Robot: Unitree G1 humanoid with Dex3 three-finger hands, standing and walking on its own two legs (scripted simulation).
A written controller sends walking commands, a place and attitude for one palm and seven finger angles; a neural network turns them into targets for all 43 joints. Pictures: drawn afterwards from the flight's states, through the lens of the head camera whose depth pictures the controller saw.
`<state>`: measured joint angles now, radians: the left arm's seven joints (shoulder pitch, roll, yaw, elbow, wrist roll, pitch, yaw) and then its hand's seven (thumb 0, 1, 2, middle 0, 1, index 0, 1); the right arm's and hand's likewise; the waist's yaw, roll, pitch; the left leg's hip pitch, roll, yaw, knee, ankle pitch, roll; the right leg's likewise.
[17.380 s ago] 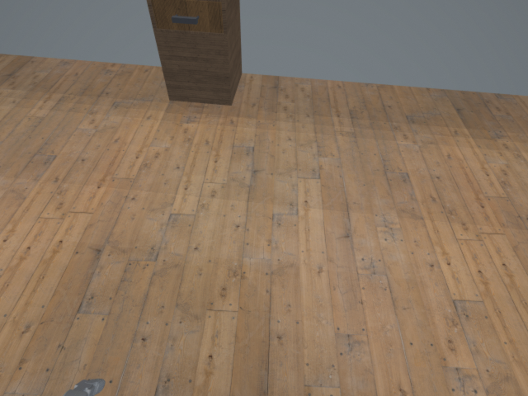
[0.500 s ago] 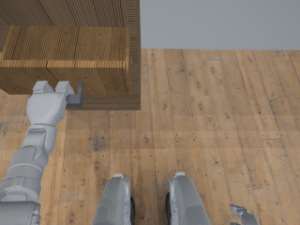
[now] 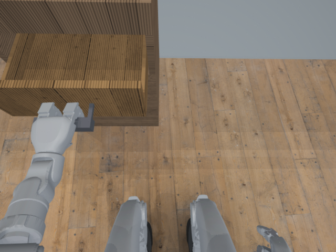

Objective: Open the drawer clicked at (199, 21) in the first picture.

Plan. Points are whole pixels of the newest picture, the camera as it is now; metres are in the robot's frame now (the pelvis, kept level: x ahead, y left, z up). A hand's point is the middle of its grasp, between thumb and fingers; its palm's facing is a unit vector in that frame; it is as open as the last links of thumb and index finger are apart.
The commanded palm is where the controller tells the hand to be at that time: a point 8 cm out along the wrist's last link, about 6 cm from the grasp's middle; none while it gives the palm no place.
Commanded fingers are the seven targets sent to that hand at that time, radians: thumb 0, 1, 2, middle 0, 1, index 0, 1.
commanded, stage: pull the drawer open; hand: left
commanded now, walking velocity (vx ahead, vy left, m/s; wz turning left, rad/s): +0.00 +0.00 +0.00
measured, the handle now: (66, 115) +0.43 +0.27 -0.05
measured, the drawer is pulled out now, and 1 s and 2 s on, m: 0.15 0.18 0.24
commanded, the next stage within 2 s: none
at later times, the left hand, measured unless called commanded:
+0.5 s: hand (65, 143) +0.37 +0.27 -0.07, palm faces -0.06 -0.04 -1.00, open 6.1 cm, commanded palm +0.33 +0.26 -0.02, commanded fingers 0.00 0.90 0.90 -0.40 -1.35 -0.40 -1.35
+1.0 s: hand (64, 148) +0.35 +0.27 -0.07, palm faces -0.06 -0.04 -1.00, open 6.1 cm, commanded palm +0.32 +0.27 -0.02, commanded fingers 0.00 0.90 0.90 -0.40 -1.35 -0.40 -1.35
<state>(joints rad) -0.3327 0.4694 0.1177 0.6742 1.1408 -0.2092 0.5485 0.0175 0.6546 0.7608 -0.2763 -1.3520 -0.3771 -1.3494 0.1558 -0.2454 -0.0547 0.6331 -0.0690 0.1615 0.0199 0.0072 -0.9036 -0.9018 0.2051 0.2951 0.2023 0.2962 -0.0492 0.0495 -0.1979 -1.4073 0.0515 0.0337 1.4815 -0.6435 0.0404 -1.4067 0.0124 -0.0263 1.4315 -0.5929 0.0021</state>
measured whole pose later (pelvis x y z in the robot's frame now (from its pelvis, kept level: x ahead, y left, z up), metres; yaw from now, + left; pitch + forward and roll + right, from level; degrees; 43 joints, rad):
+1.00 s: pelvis +0.00 +0.00 +0.00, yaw +0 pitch +32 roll -2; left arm -0.20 0.45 0.12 0.55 1.12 -0.20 0.55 0.02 0.66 0.75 -0.27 -1.35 -0.37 -1.35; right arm 0.13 -0.24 -0.05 0.61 -0.06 0.14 0.01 0.01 -0.90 -0.90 0.21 0.30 0.20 0.30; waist -0.04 0.04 -0.20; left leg -1.39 0.05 0.04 1.48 -0.65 0.04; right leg -1.40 0.02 -0.02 1.44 -0.60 0.00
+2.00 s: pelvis +0.00 -0.01 +0.00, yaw +0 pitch +31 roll -2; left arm 0.01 0.42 0.11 0.40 1.13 -0.18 0.59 0.02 0.65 0.74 -0.28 -1.35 -0.39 -1.35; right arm 0.09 -0.23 -0.05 0.59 -0.08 0.13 0.02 0.01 -0.90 -0.90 0.20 0.30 0.20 0.30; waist -0.02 0.04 -0.21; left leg -1.38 0.05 0.03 1.49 -0.65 0.03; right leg -1.38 0.02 -0.03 1.45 -0.60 -0.01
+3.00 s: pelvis +0.00 -0.01 -0.01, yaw +1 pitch +31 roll -2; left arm 0.23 0.40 0.11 0.25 1.13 -0.20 0.63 0.02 0.65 0.72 -0.28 -1.35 -0.40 -1.35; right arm 0.04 -0.22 -0.05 0.59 -0.08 0.11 0.01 0.01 -0.90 -0.90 0.20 0.30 0.20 0.30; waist 0.01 0.03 -0.21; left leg -1.39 0.05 0.02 1.51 -0.66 0.02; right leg -1.40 0.01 -0.03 1.48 -0.62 -0.02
